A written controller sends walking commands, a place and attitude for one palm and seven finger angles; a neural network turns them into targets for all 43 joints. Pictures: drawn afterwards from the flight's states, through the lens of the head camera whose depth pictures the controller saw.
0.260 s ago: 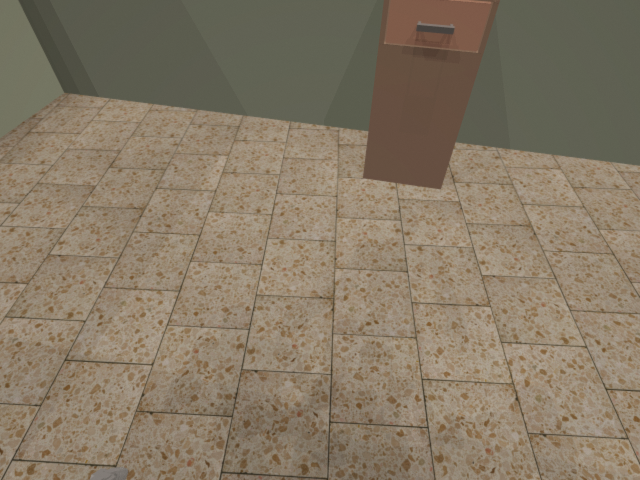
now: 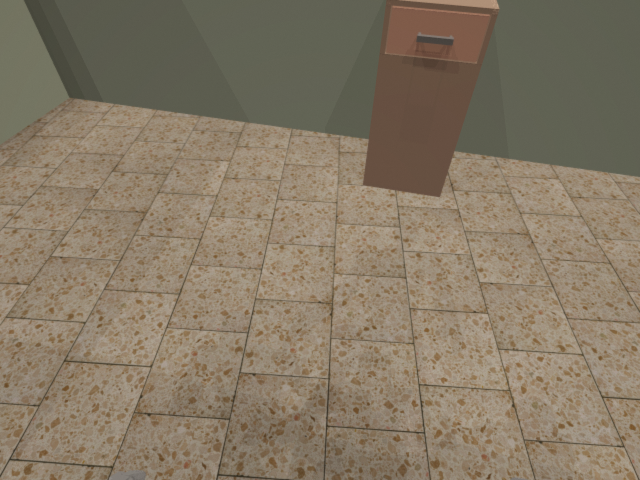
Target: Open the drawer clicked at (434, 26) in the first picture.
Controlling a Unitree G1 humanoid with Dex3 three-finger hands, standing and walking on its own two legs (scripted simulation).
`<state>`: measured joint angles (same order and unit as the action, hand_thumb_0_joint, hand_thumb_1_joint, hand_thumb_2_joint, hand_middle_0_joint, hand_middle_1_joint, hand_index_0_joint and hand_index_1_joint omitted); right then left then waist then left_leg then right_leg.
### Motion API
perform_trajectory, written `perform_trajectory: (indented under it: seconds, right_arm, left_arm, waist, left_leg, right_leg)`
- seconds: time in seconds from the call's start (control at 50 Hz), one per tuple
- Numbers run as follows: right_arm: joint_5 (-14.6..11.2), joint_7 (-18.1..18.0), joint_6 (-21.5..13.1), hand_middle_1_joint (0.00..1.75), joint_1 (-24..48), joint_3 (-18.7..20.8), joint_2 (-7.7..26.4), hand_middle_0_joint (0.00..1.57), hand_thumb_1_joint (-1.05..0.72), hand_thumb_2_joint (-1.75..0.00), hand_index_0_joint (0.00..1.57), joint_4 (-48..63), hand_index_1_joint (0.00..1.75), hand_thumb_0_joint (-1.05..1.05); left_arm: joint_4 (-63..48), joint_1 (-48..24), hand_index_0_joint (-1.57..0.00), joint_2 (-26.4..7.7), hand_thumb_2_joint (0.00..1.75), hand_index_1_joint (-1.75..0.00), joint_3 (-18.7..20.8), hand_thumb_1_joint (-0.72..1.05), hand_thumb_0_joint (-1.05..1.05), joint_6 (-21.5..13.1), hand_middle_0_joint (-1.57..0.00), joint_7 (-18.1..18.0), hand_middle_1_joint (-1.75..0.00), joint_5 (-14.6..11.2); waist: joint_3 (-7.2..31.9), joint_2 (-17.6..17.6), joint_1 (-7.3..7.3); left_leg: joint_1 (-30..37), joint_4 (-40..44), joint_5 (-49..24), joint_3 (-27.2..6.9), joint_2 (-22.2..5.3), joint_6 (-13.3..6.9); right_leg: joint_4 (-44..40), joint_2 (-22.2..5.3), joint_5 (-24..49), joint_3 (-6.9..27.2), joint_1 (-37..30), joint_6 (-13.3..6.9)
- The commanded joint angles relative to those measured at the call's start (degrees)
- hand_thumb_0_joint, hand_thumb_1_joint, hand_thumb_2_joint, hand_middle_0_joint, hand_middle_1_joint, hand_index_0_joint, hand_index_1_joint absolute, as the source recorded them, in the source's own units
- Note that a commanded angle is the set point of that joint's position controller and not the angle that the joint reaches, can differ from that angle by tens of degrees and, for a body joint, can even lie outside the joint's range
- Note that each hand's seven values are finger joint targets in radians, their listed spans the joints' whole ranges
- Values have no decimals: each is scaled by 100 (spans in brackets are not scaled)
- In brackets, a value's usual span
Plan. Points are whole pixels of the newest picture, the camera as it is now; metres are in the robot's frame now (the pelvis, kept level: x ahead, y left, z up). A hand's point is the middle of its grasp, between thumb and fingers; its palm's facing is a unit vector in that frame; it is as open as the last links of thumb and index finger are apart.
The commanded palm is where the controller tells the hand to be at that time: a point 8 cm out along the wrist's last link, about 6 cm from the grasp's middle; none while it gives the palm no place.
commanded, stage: stand and wait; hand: left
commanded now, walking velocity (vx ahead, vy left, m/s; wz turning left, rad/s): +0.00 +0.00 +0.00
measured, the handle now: (434, 37) +1.59 -0.33 -0.02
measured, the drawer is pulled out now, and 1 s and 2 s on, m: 0.00 0.00 0.00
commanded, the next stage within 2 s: look at it before walking up in 0.56 s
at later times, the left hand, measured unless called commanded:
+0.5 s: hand out of the picture +0.05 +0.24 -0.15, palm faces -0.02 -0.94 -0.33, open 7.4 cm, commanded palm none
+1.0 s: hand out of the picture +0.06 +0.24 -0.15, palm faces -0.02 -0.95 -0.33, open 7.4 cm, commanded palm none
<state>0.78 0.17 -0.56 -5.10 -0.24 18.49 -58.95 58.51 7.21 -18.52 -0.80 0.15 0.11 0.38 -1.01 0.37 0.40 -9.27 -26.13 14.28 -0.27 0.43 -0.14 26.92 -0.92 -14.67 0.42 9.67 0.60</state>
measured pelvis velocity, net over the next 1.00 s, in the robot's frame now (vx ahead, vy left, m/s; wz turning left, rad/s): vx -0.01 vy -0.01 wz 0.00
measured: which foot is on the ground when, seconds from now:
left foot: down 0.00-1.00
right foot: down 0.00-1.00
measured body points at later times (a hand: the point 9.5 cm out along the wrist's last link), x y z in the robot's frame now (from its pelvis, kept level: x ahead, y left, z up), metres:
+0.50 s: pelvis -0.01 -0.01 +0.00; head -0.01 -0.01 +0.45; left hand +0.05 +0.29 -0.13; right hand +0.05 -0.30 -0.13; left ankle +0.00 +0.12 -0.74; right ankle +0.00 -0.13 -0.74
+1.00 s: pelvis -0.01 -0.01 +0.00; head -0.01 -0.01 +0.45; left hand +0.06 +0.29 -0.13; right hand +0.07 -0.30 -0.13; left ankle +0.00 +0.12 -0.74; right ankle +0.00 -0.13 -0.74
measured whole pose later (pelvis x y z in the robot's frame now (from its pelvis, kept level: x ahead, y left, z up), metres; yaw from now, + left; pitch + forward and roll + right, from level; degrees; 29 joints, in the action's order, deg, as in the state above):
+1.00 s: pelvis -0.01 -0.01 +0.00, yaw +0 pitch -2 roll +0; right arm 0.4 0.4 -0.5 -6.5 -0.1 19.4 -63.7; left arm 62.2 7.7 -19.4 -0.4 -0.1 0.3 0.5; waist -2.4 0.4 0.2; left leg -8.8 -22.2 11.2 -0.6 -0.3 0.6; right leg 22.8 -0.2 -11.5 0.1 9.1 0.0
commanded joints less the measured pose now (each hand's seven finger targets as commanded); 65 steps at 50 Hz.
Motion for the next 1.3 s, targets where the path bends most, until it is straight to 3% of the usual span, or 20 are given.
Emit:
perform_trajectory:
  seconds: [0.0, 0.14, 0.24, 0.68, 0.94, 1.12, 1.26, 1.28]
  right_arm:
    - [3, -87, -136, 30, 284, 284, 1197, 20, -90, -90, 20, 319, 30, 0]
    - [-10, -76, -127, 30, 217, 269, 1209, 20, -90, -90, 20, 180, 30, 0]
    - [-20, -76, -136, 30, 136, 248, 1249, 20, -90, -90, 20, 49, 30, 0]
    - [-24, -60, -124, 30, 123, 230, 1276, 20, -90, -90, 20, -118, 30, 0]
    - [-29, -56, -124, 30, 128, 233, 1265, 20, -90, -90, 20, -102, 30, 0]
    - [-45, -73, -141, 30, 145, 229, 1290, 20, -90, -90, 20, -123, 30, 0]
    - [-41, -74, -125, 30, 184, 219, 1277, 20, -90, -90, 20, -132, 30, 0]
    - [-18, -71, -95, 30, 42, 146, 958, 20, -90, -90, 20, -206, 30, 0]
  left_arm:
    - [-328, -251, -20, -1249, 90, -30, 283, 90, 0, -152, -20, -86, -30, 22]
    - [-216, -210, -20, -1245, 90, -30, 292, 90, 0, -144, -20, -72, -30, 26]
    - [-111, -178, -20, -1265, 90, -30, 283, 90, 0, -151, -20, -70, -30, 15]
    - [17, -174, -20, -1280, 90, -30, 259, 90, 0, -145, -20, -66, -30, 30]
    - [12, -163, -20, -1290, 90, -30, 271, 90, 0, -160, -20, -61, -30, 36]
    - [40, -140, -20, -1287, 90, -30, 265, 90, 0, -171, -20, -70, -30, 24]
    - [58, -150, -20, -1303, 90, -30, 260, 90, 0, -170, -20, -74, -30, 27]
    - [127, -11, -20, -978, 90, -30, 204, 90, 0, -129, -20, -82, -30, 18]
  waist:
    - [265, -44, -41]
    - [193, -35, -33]
    - [295, -17, -33]
    - [66, -31, -17]
    - [230, -2, -23]
    - [392, -9, -19]
    - [270, 0, -18]
    - [358, 11, -26]
  left_leg:
    - [-15, 495, -945, -520, -614, -200]
    - [-117, 622, -604, -586, -622, -192]
    - [-53, 651, -693, -599, -655, -181]
    - [-75, 831, -507, -633, -674, -157]
    - [35, 794, -669, -609, -682, -147]
    - [219, 748, -1129, -583, -724, -148]
    - [205, 801, -1059, -560, -715, -128]
    - [275, 754, -886, -460, -726, -79]
  right_leg:
    - [-560, -588, 839, 521, 37, -252]
    - [-732, -582, 358, 550, 38, -243]
    - [-746, -595, 450, 550, -49, -248]
    - [-900, -581, 247, 597, 89, -229]
    - [-917, -607, 408, 583, -9, -228]
    - [-823, -615, 1020, 522, -183, -229]
    - [-887, -630, 990, 522, -170, -224]
    - [-898, -608, 812, 560, -166, -195]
